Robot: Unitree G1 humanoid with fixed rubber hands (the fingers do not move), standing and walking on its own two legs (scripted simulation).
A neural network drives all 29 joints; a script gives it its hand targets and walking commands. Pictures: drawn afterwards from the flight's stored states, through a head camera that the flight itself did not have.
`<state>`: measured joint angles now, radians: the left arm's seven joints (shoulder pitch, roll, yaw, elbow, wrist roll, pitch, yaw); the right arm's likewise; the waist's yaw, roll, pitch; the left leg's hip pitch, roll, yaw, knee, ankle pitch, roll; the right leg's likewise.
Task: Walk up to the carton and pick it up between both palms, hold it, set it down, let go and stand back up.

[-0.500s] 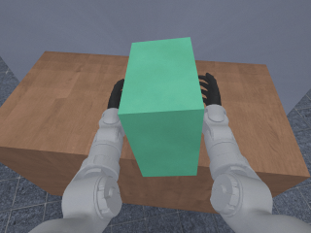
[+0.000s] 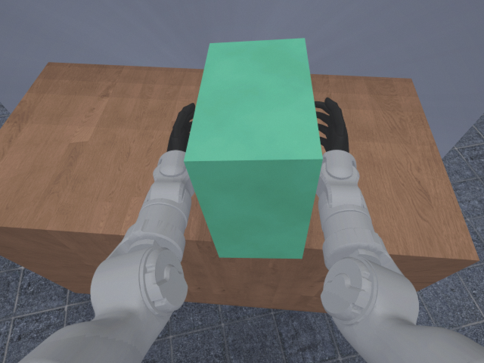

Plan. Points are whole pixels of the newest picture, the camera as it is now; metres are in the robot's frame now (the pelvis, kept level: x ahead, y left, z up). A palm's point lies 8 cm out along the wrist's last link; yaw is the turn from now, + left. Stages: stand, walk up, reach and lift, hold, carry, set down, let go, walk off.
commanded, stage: set down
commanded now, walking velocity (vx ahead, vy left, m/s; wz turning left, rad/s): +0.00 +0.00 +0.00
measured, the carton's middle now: (258, 156) +0.46 -0.05 +0.03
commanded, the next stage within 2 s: none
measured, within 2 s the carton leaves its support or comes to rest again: rests again in 1.12 s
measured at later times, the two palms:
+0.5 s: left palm (180, 150) +0.45 +0.09 +0.07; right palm (333, 152) +0.42 -0.17 +0.08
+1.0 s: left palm (182, 154) +0.45 +0.08 +0.07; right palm (334, 158) +0.42 -0.17 +0.07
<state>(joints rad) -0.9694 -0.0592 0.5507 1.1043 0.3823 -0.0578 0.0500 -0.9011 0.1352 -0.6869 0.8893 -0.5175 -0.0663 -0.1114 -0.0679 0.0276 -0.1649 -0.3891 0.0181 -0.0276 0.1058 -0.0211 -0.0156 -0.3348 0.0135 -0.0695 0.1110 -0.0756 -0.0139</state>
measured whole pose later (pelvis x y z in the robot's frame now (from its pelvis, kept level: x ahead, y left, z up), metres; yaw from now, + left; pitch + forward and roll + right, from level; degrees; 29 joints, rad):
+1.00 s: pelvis -0.01 +0.01 +0.00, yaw -1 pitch +15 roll +0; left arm -0.98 -0.11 0.65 1.00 0.49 -0.10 -0.01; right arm -0.87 0.20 -0.77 0.70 -0.66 -0.09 -0.02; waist -0.05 0.03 -0.05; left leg -0.35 0.01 -0.01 0.08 0.00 -0.01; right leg -0.31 0.00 -0.08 0.10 -0.06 -0.01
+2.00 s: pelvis -0.02 +0.01 -0.01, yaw -7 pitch +28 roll +0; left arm -1.10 0.12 0.44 1.33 0.19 -0.22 0.09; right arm -1.02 0.01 -0.42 1.08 -0.25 -0.11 -0.14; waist 0.00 0.02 -0.25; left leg -0.65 0.03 0.07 0.19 -0.03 0.01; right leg -0.65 0.01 0.00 0.22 -0.05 0.00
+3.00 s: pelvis -0.03 +0.01 -0.01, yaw -5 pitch +21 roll -2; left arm -1.34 0.36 -0.07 1.20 -0.34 0.24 0.13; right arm -1.34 -0.29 -0.06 1.20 0.28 0.28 -0.15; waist -0.05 0.01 -0.27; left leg -0.62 0.04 0.01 0.35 -0.10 -0.01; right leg -0.54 0.02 -0.06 0.25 -0.08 -0.01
